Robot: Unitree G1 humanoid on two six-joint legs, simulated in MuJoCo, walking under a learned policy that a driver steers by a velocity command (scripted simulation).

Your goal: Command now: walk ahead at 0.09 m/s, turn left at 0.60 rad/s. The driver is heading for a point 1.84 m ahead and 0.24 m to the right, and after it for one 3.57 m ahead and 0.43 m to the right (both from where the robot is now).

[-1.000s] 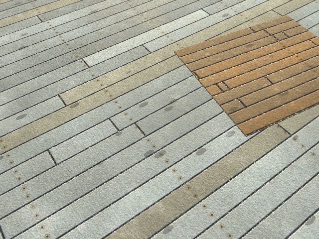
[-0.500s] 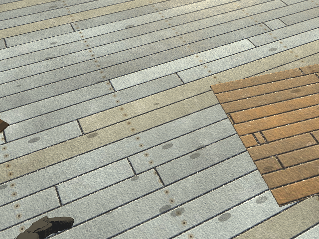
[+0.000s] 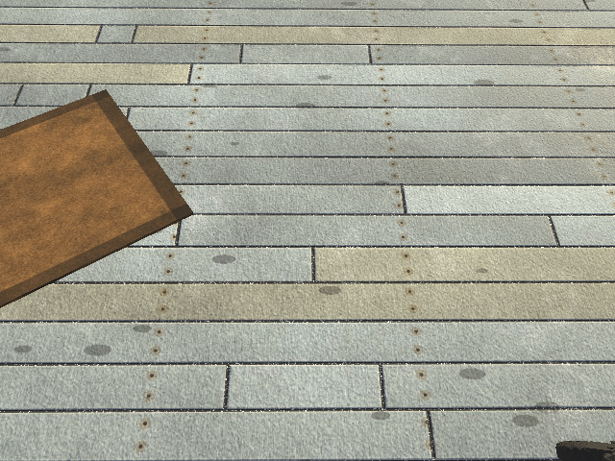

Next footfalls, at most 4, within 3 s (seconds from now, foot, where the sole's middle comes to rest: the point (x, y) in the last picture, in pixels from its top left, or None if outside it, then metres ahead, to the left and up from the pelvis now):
0.02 left None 0.15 0.11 -0.77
0.40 right None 0.13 -0.14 -0.77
0.98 right None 0.09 -0.16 -0.77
1.44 left None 0.17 0.06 -0.77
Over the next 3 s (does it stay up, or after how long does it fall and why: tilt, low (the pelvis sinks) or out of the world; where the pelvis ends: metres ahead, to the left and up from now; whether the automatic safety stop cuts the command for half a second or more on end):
stays up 0.56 0.02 0.00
